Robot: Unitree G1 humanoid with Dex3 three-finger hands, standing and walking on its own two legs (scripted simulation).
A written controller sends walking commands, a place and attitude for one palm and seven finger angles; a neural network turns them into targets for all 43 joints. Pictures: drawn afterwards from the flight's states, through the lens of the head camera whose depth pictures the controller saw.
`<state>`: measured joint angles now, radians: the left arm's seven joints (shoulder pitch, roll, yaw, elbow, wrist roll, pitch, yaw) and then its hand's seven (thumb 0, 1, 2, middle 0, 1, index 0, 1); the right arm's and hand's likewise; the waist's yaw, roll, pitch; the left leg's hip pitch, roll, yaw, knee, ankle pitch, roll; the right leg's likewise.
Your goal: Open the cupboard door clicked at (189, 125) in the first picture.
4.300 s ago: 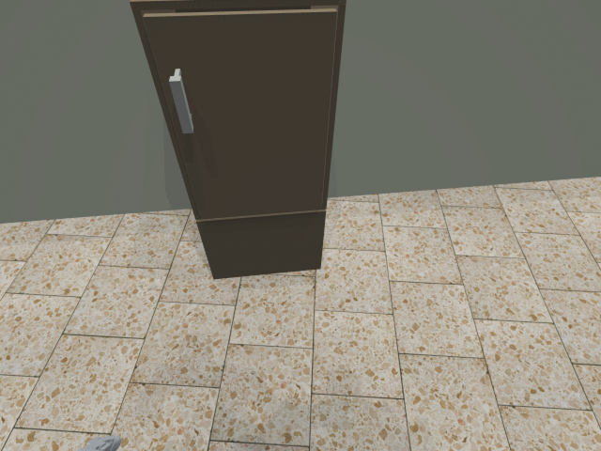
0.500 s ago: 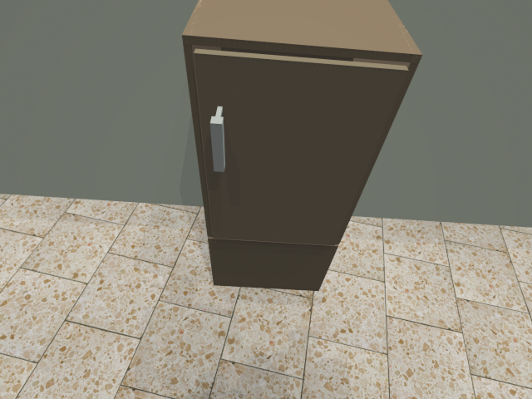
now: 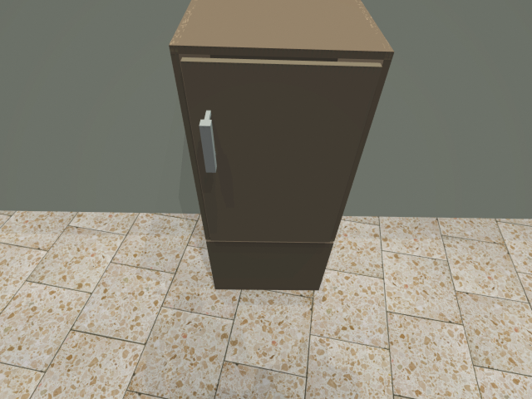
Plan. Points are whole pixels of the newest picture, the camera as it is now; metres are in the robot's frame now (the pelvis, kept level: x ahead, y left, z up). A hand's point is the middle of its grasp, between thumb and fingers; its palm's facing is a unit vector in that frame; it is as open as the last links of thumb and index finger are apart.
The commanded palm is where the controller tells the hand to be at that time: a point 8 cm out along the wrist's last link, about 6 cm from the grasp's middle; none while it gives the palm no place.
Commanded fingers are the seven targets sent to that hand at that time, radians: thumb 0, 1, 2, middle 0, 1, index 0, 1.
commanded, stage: come to a stop and stand still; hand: left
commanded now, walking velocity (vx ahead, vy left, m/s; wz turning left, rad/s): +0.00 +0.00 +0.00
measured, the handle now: (209, 141) +0.62 +0.16 +0.03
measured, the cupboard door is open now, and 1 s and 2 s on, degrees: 0 0 0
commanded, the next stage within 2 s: look again from close up in 0.14 s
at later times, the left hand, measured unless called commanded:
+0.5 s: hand out of the picture +0.01 +0.18 -0.18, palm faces +0.03 -0.98 -0.20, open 7.3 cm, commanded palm none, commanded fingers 0.00 0.90 0.90 -0.20 -0.30 -0.20 -0.30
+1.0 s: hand out of the picture +0.04 +0.18 -0.18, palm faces +0.00 -0.98 -0.19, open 7.3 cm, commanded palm none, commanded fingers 0.00 0.90 0.90 -0.20 -0.30 -0.20 -0.30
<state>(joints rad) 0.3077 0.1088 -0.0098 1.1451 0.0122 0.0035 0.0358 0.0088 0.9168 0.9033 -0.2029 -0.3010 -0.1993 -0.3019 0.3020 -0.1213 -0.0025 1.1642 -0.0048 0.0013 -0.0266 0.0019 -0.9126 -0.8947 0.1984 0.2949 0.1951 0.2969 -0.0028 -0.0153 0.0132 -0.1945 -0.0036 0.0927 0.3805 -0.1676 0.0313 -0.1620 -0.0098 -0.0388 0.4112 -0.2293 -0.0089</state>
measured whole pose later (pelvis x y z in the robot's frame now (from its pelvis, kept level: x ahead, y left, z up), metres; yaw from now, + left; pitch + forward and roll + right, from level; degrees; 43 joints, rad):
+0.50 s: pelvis +0.01 +0.01 -0.01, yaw +1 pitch +0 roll +0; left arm 0.32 0.13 -0.02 1.08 0.02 -0.02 0.04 0.01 0.91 0.90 -0.20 -0.30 -0.20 -0.30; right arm 0.32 -0.15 0.01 1.07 -0.02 -0.01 -0.02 0.01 -0.93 -0.89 0.20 0.29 0.20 0.30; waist -0.01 0.03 0.00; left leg -0.27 -0.02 0.08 0.53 -0.26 0.05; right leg -0.22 -0.03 -0.05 0.54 -0.31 0.01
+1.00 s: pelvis +0.03 +0.01 -0.01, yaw +0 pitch +0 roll +1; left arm 0.29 0.17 0.00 1.08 0.03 0.00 0.02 0.00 0.91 0.90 -0.20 -0.30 -0.20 -0.30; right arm 0.25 -0.16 0.01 1.09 -0.02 -0.02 -0.02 0.00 -0.91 -0.89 0.20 0.30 0.20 0.30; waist 0.00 -0.03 0.01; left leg -0.21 -0.02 0.11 0.48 -0.27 0.04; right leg -0.19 -0.03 -0.02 0.53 -0.34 0.00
